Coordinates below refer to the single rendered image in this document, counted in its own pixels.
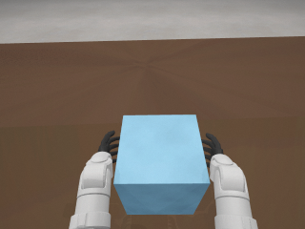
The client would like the right robot hand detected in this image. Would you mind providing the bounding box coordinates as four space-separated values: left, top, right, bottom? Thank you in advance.
201 133 224 168

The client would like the carton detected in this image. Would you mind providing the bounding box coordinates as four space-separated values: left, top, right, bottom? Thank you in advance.
113 114 211 215

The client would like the left robot hand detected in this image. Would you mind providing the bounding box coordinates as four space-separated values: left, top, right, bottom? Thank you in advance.
97 130 120 163

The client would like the left robot forearm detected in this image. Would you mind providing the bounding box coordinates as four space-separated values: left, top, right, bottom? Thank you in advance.
69 152 113 229

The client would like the right robot forearm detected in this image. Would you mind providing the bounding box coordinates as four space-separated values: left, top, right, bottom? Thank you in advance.
210 154 258 229

